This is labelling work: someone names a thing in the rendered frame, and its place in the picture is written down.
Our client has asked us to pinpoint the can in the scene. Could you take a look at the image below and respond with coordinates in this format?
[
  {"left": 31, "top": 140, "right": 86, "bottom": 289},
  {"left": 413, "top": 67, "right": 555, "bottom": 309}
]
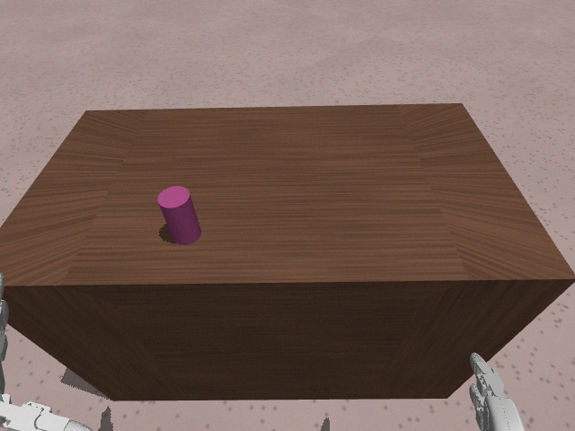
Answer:
[{"left": 157, "top": 186, "right": 201, "bottom": 245}]

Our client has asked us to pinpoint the left robot hand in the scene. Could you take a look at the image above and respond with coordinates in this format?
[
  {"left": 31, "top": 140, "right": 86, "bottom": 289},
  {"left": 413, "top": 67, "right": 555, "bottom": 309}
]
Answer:
[{"left": 0, "top": 272, "right": 93, "bottom": 431}]

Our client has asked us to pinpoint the right robot hand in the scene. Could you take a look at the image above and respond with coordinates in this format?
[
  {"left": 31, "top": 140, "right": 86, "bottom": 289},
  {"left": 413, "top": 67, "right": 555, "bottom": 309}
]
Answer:
[{"left": 469, "top": 352, "right": 526, "bottom": 431}]

